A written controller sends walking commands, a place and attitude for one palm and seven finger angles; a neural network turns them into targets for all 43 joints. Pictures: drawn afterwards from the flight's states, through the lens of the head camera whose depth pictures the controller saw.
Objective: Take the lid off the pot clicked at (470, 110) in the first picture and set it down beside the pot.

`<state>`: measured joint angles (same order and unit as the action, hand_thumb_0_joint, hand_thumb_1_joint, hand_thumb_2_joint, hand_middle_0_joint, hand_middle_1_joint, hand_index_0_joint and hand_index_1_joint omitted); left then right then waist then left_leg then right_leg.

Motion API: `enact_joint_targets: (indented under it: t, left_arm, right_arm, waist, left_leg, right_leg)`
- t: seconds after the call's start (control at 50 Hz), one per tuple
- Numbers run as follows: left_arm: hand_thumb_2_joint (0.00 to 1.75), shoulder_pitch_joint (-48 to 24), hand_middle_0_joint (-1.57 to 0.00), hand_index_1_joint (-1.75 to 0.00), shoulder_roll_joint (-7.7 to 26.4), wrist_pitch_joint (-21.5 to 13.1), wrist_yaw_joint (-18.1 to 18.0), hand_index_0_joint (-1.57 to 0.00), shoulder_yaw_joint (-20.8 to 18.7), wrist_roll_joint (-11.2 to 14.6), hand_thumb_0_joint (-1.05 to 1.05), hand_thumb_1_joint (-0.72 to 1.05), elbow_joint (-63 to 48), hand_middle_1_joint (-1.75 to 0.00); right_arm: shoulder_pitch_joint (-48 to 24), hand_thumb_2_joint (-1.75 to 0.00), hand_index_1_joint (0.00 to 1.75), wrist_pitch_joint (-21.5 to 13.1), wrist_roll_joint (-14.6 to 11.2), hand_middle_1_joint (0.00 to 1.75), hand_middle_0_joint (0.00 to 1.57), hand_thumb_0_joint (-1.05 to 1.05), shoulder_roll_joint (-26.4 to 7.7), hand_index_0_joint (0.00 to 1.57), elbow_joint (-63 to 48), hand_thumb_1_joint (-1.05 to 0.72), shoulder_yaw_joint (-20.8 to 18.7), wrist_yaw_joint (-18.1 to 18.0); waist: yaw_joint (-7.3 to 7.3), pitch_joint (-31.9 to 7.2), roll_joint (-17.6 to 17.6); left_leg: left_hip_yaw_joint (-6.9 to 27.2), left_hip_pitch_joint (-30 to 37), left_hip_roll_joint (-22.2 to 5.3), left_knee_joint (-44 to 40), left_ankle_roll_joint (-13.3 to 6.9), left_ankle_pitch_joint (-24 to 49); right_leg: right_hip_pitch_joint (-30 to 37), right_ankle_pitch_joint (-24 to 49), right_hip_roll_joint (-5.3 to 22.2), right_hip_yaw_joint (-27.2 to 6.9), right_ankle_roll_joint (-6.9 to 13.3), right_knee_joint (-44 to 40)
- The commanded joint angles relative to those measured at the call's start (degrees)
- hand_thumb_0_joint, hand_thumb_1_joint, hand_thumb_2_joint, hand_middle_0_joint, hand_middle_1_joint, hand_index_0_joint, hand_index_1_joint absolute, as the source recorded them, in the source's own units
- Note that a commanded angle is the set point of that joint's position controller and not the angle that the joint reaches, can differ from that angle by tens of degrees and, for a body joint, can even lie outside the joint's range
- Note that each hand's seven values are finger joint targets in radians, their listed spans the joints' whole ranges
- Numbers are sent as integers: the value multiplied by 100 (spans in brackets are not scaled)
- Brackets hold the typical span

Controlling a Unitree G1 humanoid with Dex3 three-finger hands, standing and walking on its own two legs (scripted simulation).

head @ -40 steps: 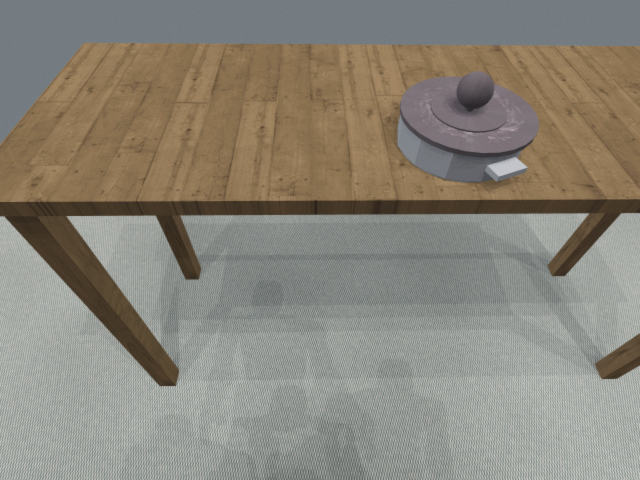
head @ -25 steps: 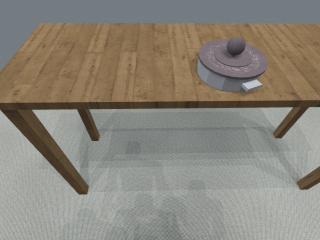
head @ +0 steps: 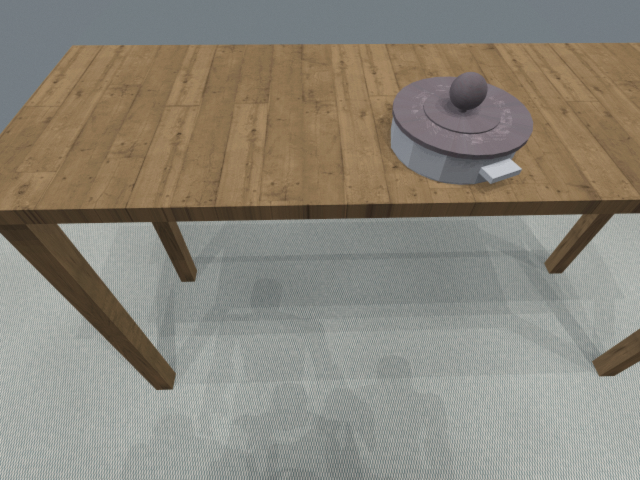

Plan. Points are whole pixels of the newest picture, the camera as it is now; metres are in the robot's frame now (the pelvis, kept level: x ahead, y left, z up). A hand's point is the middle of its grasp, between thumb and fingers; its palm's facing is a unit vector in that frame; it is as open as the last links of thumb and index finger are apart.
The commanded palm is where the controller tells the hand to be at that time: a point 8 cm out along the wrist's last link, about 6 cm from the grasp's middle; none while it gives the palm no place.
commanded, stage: walk to a spot facing it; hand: left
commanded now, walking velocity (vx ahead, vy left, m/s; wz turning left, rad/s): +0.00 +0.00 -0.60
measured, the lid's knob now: (468, 91) +0.61 -0.18 +0.17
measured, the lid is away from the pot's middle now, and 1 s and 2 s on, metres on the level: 0.00 0.00 0.00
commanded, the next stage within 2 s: none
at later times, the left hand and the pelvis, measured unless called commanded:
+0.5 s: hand out of the picture +0.08 +0.16 -0.16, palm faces -0.18 -0.94 -0.27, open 7.3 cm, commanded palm none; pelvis +0.00 -0.03 +0.00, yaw -15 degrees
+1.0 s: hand (246, 405) +0.25 +0.13 -0.16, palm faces -0.53 -0.81 -0.25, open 7.3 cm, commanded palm none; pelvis +0.03 +0.00 +0.00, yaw -33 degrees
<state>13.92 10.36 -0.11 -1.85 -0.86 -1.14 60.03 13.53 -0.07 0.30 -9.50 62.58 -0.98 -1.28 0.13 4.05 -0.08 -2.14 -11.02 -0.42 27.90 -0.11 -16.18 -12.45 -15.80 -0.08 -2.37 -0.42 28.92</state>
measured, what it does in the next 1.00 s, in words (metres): steps on the spot, turning right: left foot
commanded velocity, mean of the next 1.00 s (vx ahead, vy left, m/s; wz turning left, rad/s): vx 0.00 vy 0.00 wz -0.60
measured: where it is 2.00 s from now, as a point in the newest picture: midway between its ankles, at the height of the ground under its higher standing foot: outside the picture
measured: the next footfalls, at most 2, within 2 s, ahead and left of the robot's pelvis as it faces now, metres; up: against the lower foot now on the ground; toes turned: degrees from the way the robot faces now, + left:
left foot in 0.76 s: +0.08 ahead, +0.11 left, +0.00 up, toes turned -26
right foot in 1.12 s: -0.01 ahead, -0.14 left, +0.00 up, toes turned -41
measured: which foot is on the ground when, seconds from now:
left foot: down 0.00-0.28, up 0.30-0.74, down 0.76-1.00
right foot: down 0.00-0.76, up 0.78-1.00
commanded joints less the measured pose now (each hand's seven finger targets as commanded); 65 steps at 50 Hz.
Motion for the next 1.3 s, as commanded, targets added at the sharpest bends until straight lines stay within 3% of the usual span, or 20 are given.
enact_joint_targets:
  t: [0.0,0.18,0.22,0.24,0.26,0.28,0.34,0.66,0.7,0.72,0.74,0.82,0.98,1.04,1.06,1.08,1.1,1.12,1.18,1.28]
  left_arm:
    - [90,186,-20,-30,736,31,7,-20,-253,-1,0,90,-406,-30]
    - [90,128,-20,-30,504,186,185,-20,-416,-17,0,90,-914,-30]
    - [90,595,-20,-30,542,139,209,-20,-463,-29,0,90,-829,-30]
    - [90,894,-20,-30,1020,68,157,-20,-557,-82,0,90,-774,-30]
    - [90,1042,-20,-30,1427,51,92,-20,-633,-15,0,90,-769,-30]
    - [90,1092,-20,-30,1341,55,32,-20,-617,15,0,90,-811,-30]
    - [90,316,-20,-30,1067,59,52,-20,-571,15,0,90,-1055,-30]
    - [90,-94,-20,-30,1380,145,96,-20,-633,-5,0,90,-1546,-30]
    - [90,-362,-20,-30,1260,162,115,-20,-605,44,0,90,-1691,-30]
    - [90,-269,-20,-30,944,177,176,-20,-561,76,0,90,-1809,-30]
    - [90,-178,-20,-30,927,133,224,-20,-550,4,0,90,-1842,-30]
    - [90,-332,-20,-30,1017,195,329,-20,-540,-14,0,90,-1668,-30]
    - [90,-1107,-20,-30,791,223,460,-20,-341,10,0,90,-1825,-30]
    - [90,-699,-20,-30,864,155,438,-20,-369,12,0,90,-1668,-30]
    - [90,-191,-20,-30,1064,97,403,-20,-421,-2,0,90,-1511,-30]
    - [90,349,-20,-30,1792,31,283,-20,-572,-41,0,90,-1376,-30]
    - [90,710,-20,-30,2091,68,194,-20,-667,50,0,90,-1290,-30]
    - [90,622,-20,-30,1812,112,106,-20,-656,66,0,90,-1284,-30]
    - [90,-514,-20,-30,1429,193,68,-20,-556,-4,0,90,-1631,-30]
    - [90,-660,-20,-30,1538,168,126,-20,-556,-51,0,90,-1669,-30]
  right_arm:
    - [345,-90,30,-24,34,30,20,0,-677,20,-324,-90,-210,-107]
    - [61,-90,30,1,113,30,20,0,-1125,20,-956,-90,-441,-110]
    - [-180,-90,30,14,105,30,20,0,-1120,20,-1055,-90,-436,-105]
    - [-201,-90,30,40,43,30,20,0,-853,20,-1169,-90,-414,-84]
    - [-436,-90,30,67,33,30,20,0,-644,20,-1405,-90,-365,-75]
    - [-618,-90,30,127,53,30,20,0,-742,20,-1444,-90,-365,-111]
    - [-543,-90,30,97,64,30,20,0,-724,20,-1317,-90,-374,-75]
    - [-555,-90,30,-3,-63,30,20,0,-828,20,-1747,-90,-341,-110]
    - [61,-90,30,-66,-55,30,20,0,-994,20,-1651,-90,-370,-145]
    - [27,-90,30,-96,26,30,20,0,-1458,20,-1727,-90,-440,-151]
    - [-69,-90,30,-29,63,30,20,0,-1674,20,-1893,-90,-441,-116]
    - [-303,-90,30,-75,139,30,20,0,-1171,20,-1982,-90,-259,-120]
    - [523,-90,30,-61,135,30,20,0,-1471,20,-1639,-90,-391,-61]
    - [554,-90,30,-56,104,30,20,0,-1536,20,-1573,-90,-424,-49]
    - [556,-90,30,-58,52,30,20,0,-1521,20,-1586,-90,-429,-23]
    - [590,-90,30,-36,-12,30,20,0,-1122,20,-1750,-90,-340,39]
    - [45,-90,30,25,9,30,20,0,-1007,20,-1976,-90,-278,-12]
    - [-291,-90,30,56,12,30,20,0,-999,20,-1944,-90,-278,-91]
    - [75,-90,30,122,52,30,20,0,-977,20,-1662,-90,-303,-48]
    - [263,-90,30,86,16,30,20,0,-835,20,-1595,-90,-295,-6]
  waist:
    - [35,-64,-100]
    - [-45,-131,-1006]
    - [-357,-225,-457]
    - [-454,-322,1106]
    - [-483,-273,1894]
    - [-534,-343,1621]
    - [-145,-417,416]
    - [-81,-968,753]
    - [228,-1118,493]
    - [172,-1026,-987]
    - [40,-700,-1670]
    - [-101,-503,-679]
    - [333,-570,-1168]
    - [72,-794,-1020]
    - [-216,-1066,-621]
    - [-417,-1511,953]
    - [-646,-1366,1506]
    - [-629,-1151,1076]
    - [-29,-875,907]
    - [106,-681,857]
  left_leg:
    - [316,195,-680,-261,-145,797]
    - [624,-121,-1953,-593,-875,1296]
    - [-15,-541,-1541,534,-471,1556]
    - [-618,-1398,-773,2074,1,370]
    - [-367,-2224,-172,3125,264,-1827]
    - [311,-2243,-269,3659,235,-1828]
    - [410,-2275,-427,3772,328,-974]
    - [390,-828,68,772,281,-592]
    - [719,675,-331,-586,64,271]
    - [1937,1394,-1565,-1134,-352,888]
    - [2572,1097,-2555,-1194,-919,1952]
    - [1026,674,-1707,-650,-916,3560]
    - [-70,943,-1616,-306,-673,4170]
    - [-343,808,-1564,424,-376,4338]
    - [-584,164,-1465,1372,-128,4079]
    - [-934,-1647,-1022,2658,233,1454]
    - [-471,-2484,-467,3937,441,-2164]
    - [285,-2617,-640,4038,350,-2046]
    - [88,-2008,-691,3496,463,-1258]
    - [-149,-1356,-361,2388,481,-835]
  right_leg:
    - [-552,1167,392,-588,276,-174]
    - [-982,-1185,-13,281,58,1793]
    - [-65,-98,36,213,116,439]
    - [567,1360,922,-1422,462,-579]
    - [561,2392,1962,-3008,1159,-1109]
    - [411,2304,1894,-3125,1305,-1174]
    - [533,2346,1287,-2220,1360,-746]
    - [554,3390,690,-2716,1003,-272]
    - [-570,2389,262,-2308,559,391]
    - [-1803,357,-559,-1392,182,1239]
    - [-2316,-1744,-600,-377,-127,2520]
    - [-2411,-1137,-72,-196,-313,4262]
    - [-1228,-835,2,691,-207,1442]
    - [-247,-193,-163,823,6,241]
    - [945,745,-40,658,157,-411]
    - [2627,2720,1315,-993,728,-458]
    - [2262,4685,2478,-2220,1506,-451]
    - [1815,4182,2058,-1948,1579,-369]
    - [798,3129,1334,-1187,1257,-364]
    - [20,2738,1084,-1396,1122,-398]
